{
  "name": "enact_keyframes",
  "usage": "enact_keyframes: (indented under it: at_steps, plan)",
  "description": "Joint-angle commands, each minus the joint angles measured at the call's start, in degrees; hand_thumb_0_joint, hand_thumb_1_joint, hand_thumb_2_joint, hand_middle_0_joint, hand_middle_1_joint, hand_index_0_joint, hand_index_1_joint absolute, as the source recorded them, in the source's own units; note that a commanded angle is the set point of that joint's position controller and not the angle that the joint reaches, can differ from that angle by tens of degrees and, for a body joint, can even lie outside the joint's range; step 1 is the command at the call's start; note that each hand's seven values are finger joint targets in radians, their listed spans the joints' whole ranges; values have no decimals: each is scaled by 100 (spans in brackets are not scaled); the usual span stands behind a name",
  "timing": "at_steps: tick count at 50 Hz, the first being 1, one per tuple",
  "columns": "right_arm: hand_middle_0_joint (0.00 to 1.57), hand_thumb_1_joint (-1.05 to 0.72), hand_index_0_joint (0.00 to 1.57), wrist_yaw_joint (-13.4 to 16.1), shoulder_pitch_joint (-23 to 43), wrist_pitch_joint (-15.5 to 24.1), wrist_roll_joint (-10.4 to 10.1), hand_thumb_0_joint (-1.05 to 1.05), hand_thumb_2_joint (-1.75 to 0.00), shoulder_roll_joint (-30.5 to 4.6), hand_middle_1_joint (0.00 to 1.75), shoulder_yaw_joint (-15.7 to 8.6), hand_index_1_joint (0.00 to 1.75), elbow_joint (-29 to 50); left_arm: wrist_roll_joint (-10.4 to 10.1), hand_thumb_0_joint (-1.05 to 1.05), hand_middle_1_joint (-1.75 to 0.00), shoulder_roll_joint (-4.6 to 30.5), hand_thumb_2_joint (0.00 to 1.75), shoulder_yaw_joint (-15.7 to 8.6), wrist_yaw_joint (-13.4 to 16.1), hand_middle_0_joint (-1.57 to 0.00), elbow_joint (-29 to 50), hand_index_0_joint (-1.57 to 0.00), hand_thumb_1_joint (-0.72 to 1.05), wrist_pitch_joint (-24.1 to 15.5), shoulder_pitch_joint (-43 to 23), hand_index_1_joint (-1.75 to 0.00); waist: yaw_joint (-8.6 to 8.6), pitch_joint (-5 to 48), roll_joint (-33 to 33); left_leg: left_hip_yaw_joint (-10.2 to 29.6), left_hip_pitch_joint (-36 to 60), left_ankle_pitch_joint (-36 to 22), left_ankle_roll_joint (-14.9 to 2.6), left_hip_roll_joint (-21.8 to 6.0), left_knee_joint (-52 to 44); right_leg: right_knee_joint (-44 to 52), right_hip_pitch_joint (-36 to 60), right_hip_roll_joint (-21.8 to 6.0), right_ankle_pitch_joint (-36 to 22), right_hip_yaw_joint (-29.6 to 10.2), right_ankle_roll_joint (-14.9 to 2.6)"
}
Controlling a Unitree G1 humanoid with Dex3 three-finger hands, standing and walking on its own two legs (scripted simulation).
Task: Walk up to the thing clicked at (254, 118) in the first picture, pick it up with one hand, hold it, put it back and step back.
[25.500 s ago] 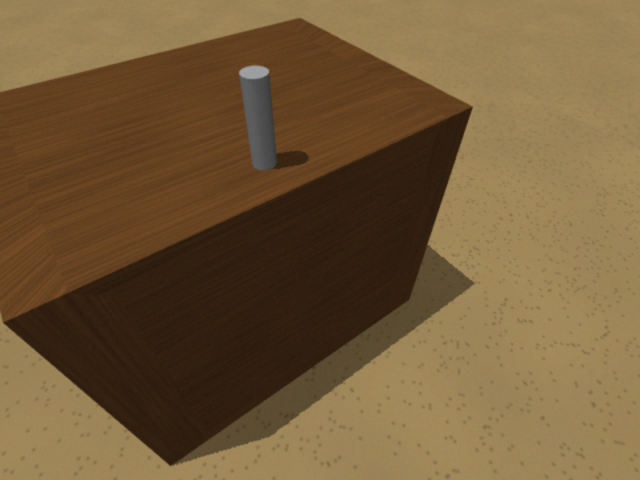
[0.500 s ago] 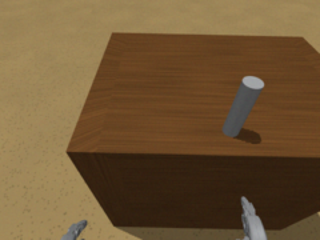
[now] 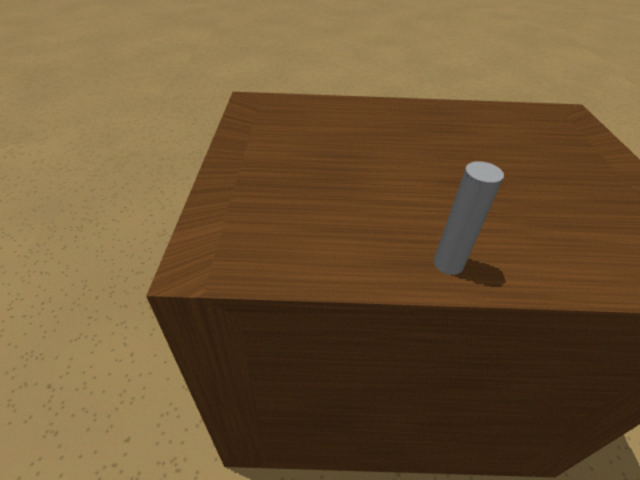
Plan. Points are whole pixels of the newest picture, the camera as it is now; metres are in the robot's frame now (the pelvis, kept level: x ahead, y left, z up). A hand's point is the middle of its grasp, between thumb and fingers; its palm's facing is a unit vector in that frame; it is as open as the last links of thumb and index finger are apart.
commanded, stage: home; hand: right
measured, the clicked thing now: (464, 222) +0.45 -0.20 +0.11
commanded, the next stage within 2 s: stand in 1.26 s
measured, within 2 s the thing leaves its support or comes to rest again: neither
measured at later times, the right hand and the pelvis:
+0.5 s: hand out of the picture +0.06 -0.26 -0.16, palm faces -0.06 +0.93 -0.35, open 17.5 cm; pelvis -0.01 -0.01 +0.00, yaw +0 degrees
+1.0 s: hand out of the picture +0.09 -0.26 -0.15, palm faces -0.05 +0.93 -0.36, open 17.5 cm; pelvis +0.01 +0.00 +0.00, yaw +0 degrees
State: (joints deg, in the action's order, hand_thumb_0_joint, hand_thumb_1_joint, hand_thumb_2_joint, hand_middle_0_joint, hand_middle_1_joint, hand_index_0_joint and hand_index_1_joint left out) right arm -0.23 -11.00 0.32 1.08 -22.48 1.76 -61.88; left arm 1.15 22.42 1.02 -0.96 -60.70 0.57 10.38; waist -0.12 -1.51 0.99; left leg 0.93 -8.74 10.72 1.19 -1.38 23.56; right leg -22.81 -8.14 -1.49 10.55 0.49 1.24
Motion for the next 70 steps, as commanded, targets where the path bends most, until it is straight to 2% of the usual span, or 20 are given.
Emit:
enact_keyframes:
  at_steps: [1, 4, 7, 10, 11, 13, 14, 19, 24, 28, 33, 35, 40, 47, 51, 56, 60, 64, 68, 70]
  plan:
    - [5, 55, 5, 23, 386, 124, 0, 0, -5, -1268, 5, -273, 5, 285, 32, 0, -30, 1238, 90, -243, 50, -20, 239, -20, 90, -134, -274, -30, -5, -376, -64, 574, -455, 1168, -301, -394, -727, 913, -530, -465, 1523, -654, -285]
    - [5, 55, 5, 16, 316, 158, 15, 0, -5, -1287, 5, -282, 5, 252, 13, 0, -30, 1208, 90, -253, 34, -20, 201, -20, 90, -143, -251, -30, 13, -141, -293, 662, -449, 1240, -317, -459, -840, 715, -370, -409, 1124, -576, -296]
    - [5, 56, 5, 29, 346, 180, 18, 0, -5, -1240, 5, -271, 5, 246, -5, 0, -30, 1155, 90, -253, 35, -20, 142, -20, 90, -172, -247, -30, -5, 40, -276, 649, -421, 873, -331, -485, -794, 634, -124, -438, 665, -579, -296]
    - [5, 56, 5, 46, 382, 169, 2, 0, -5, -1244, 5, -277, 5, 218, -14, 0, -30, 1120, 90, -263, 38, -20, 45, -20, 90, -158, -132, -30, -53, -116, -294, 721, -508, 1124, -324, -504, -875, 611, -203, -403, 722, -544, -283]
    - [5, 56, 5, 53, 344, 151, 2, 0, -5, -1245, 5, -284, 5, 200, -9, 0, -30, 1144, 90, -281, 36, -20, 17, -20, 90, -138, -119, -30, -35, -328, -278, 753, -639, 1481, -317, -488, -971, 624, -396, -366, 1021, -551, -283]
    - [5, 55, 5, 48, 331, 129, -16, 0, -5, -1238, 5, -301, 5, 219, 8, 0, -30, 1156, 90, -285, 37, -20, 3, -20, 90, -138, -58, -30, -32, -311, -180, 719, -550, 1533, -325, -460, -872, 714, -530, -385, 1218, -600, -293]
    - [5, 54, 5, 38, 294, 121, -29, 0, -6, -1201, 5, -304, 5, 217, 14, 0, -30, 1177, 90, -290, 45, -20, 9, -20, 90, -147, -77, -30, -6, -279, -45, 688, -491, 1407, -324, -436, -789, 769, -550, -424, 1338, -648, -308]
    - [5, 57, 5, 49, 325, 153, -16, 0, -4, -1156, 5, -302, 5, 227, -15, 0, -30, 1088, 90, -300, 57, -20, -5, -20, 90, -172, -132, -30, -7, -65, -178, 697, -410, 902, -323, -500, -775, 620, -277, -451, 652, -610, -294]
    - [5, 58, 5, 38, 286, 120, -42, 0, -3, -1095, 5, -304, 5, 199, -18, 0, -30, 1142, 90, -310, 83, -20, 7, -20, 90, -176, -238, -30, 25, -119, 64, 553, -207, 466, -299, -408, -576, 837, -429, -533, 865, -708, -297]
    - [5, 57, 5, 51, 333, 143, -39, 0, -4, -1082, 5, -288, 5, 195, -39, 0, -30, 1114, 90, -309, 93, -20, 6, -20, 90, -201, -276, -30, 22, 109, -16, 536, -59, -140, -281, -489, -576, 689, -124, -527, 8, -611, -262]
    - [5, 58, 5, 71, 436, 125, -44, 0, -3, -1112, 5, -287, 5, 177, -33, 0, -30, 1092, 90, -318, 98, -20, -35, -20, 90, -163, -354, -30, -1, -26, -129, 554, -158, 175, -257, -492, -680, 698, -110, -502, 212, -549, -246]
    - [5, 58, 5, 73, 453, 138, -37, 0, -4, -1085, 5, -268, 5, 183, -35, 0, -30, 1075, 90, -315, 99, -20, -30, -20, 90, -180, -377, -30, -11, 177, -132, 533, -85, -315, -253, -528, -650, 615, 105, -534, -284, -531, -239]
    - [5, 59, 5, 93, 530, 148, -46, 0, -3, -1114, 5, -290, 5, 154, -47, 0, -30, 1066, 90, -312, 104, -20, -33, -20, 90, -183, -445, -30, -26, 277, -135, 496, 111, -752, -222, -548, -574, 606, 184, -550, -596, -505, -231]
    - [5, 55, 5, 99, 518, 141, -37, 0, -5, -1086, 5, -278, 5, 119, -47, 0, -30, 1050, 90, -327, 106, -20, -66, -20, 90, -161, -537, -30, -27, 152, -184, 494, -9, -533, -209, -552, -739, 633, 281, -553, -453, -479, -209]
    - [5, 55, 5, 109, 583, 153, -46, 0, -5, -1094, 5, -303, 5, 135, -37, 0, -30, 1036, 90, -320, 116, -20, -50, -20, 90, -169, -590, -30, -15, 347, -147, 470, 241, -976, -211, -593, -626, 600, 330, -576, -796, -448, -215]
    - [5, 57, 5, 108, 550, 132, -34, 0, -4, -1060, 5, -312, 5, 90, -39, 0, -30, 1042, 90, -322, 120, -20, -83, -20, 90, -154, -612, -30, 3, 118, -46, 470, 90, -526, -176, -537, -769, 710, 196, -548, -360, -446, -194]
    - [5, 56, 5, 107, 591, 146, -36, 0, -5, -1095, 5, -334, 5, 100, -33, 0, -30, 1019, 90, -319, 116, -20, -65, -20, 90, -173, -562, -30, -12, 291, -142, 464, 277, -821, -199, -577, -711, 679, 242, -580, -653, -443, -207]
    - [5, 56, 5, 103, 568, 121, -35, 0, -4, -1038, 5, -327, 5, 71, -45, 0, -30, 1017, 90, -322, 120, -20, -82, -20, 90, -146, -601, -30, 3, 37, -129, 482, 71, -265, -185, -526, -841, 759, 96, -540, -124, -439, -216]
    - [5, 55, 5, 92, 581, 127, -35, 0, -5, -1076, 5, -347, 5, 79, -41, 0, -30, 1042, 90, -329, 116, -20, -74, -20, 90, -169, -554, -30, -4, 157, -146, 488, 124, -404, -214, -545, -826, 724, 211, -562, -303, -452, -234]
    - [20, 39, 20, 90, 594, 144, -43, 0, -21, -1059, 21, -351, 21, 93, -39, 0, -30, 1047, 90, -327, 125, -20, -45, -20, 90, -185, -518, -30, -6, 287, -106, 449, 302, -754, -209, -554, -718, 701, 184, -585, -621, -458, -228]
